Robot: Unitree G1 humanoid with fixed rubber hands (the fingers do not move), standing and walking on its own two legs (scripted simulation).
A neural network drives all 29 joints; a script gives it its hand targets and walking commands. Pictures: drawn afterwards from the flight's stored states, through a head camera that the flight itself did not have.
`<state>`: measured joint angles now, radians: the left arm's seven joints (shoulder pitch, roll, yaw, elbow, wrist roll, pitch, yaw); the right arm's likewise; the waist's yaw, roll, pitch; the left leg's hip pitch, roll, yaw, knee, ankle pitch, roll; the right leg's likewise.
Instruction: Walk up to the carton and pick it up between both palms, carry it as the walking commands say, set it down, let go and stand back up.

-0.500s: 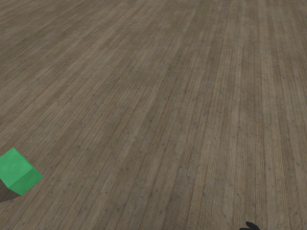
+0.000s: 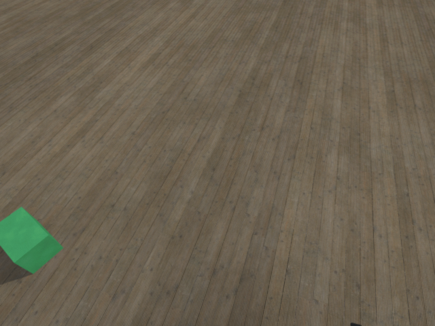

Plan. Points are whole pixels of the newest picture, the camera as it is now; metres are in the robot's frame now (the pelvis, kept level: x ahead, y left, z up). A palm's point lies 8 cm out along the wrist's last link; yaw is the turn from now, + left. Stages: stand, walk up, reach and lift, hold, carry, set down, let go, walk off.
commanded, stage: stand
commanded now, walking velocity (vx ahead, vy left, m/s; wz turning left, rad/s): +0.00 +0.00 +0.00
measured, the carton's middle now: (27, 239) +0.60 +0.91 -0.69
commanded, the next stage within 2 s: walk up in 0.86 s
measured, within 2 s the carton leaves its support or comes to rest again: neither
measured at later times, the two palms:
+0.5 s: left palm out of the picture +0.04 +0.26 -0.12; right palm out of the picture +0.07 -0.27 -0.12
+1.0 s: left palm out of the picture +0.03 +0.27 -0.12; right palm out of the picture +0.06 -0.27 -0.12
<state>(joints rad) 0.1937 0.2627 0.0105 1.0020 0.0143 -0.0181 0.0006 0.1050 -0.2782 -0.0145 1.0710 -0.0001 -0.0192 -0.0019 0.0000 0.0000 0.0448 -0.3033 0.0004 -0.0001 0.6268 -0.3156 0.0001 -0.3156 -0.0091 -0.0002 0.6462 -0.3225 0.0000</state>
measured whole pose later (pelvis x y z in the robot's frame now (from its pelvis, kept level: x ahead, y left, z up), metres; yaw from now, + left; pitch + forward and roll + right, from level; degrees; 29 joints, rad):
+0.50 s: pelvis -0.01 +0.00 +0.01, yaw +0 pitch +0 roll +0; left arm 0.19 0.26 0.01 1.03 0.02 -0.02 0.00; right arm 0.10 -0.28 -0.01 1.08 0.00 -0.02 0.00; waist 0.00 0.00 0.04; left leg -0.30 0.00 0.00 0.57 -0.26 0.00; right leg -0.32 -0.01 0.00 0.58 -0.27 0.00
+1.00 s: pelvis -0.02 +0.00 +0.01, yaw +0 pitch +0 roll +0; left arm 0.19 0.26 0.01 1.04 0.02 -0.03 0.00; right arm 0.10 -0.28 -0.01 1.10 0.00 -0.02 0.00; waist 0.00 0.00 0.04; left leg -0.30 0.00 0.00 0.53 -0.23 0.00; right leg -0.32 -0.01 0.00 0.55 -0.24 0.00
